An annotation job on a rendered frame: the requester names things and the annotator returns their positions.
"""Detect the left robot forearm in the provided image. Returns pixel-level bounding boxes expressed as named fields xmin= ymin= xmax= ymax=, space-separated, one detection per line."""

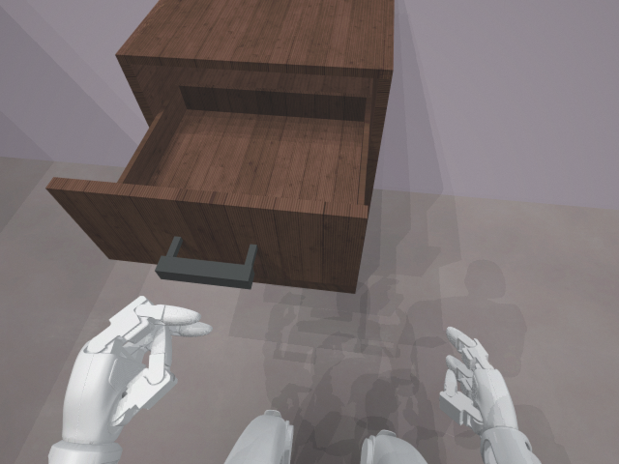
xmin=48 ymin=440 xmax=123 ymax=464

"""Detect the robot right hand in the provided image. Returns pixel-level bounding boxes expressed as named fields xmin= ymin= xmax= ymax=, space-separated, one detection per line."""
xmin=440 ymin=327 xmax=518 ymax=439

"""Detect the left robot thigh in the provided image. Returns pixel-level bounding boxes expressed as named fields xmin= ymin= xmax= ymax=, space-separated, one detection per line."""
xmin=224 ymin=415 xmax=294 ymax=464

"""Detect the robot right shin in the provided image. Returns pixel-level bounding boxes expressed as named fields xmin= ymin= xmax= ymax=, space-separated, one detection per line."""
xmin=375 ymin=430 xmax=396 ymax=438

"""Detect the drawer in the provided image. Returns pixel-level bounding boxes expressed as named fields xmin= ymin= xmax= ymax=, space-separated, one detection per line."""
xmin=46 ymin=83 xmax=371 ymax=287

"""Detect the handle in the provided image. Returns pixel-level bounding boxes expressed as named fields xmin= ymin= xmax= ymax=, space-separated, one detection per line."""
xmin=155 ymin=236 xmax=258 ymax=289

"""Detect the right robot forearm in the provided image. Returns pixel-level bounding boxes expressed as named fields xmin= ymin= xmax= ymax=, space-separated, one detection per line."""
xmin=480 ymin=427 xmax=542 ymax=464

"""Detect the robot left hand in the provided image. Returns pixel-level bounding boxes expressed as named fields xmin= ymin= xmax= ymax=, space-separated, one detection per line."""
xmin=62 ymin=296 xmax=213 ymax=445

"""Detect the cabinet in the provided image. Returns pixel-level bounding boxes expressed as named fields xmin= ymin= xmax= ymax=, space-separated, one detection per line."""
xmin=115 ymin=0 xmax=395 ymax=294

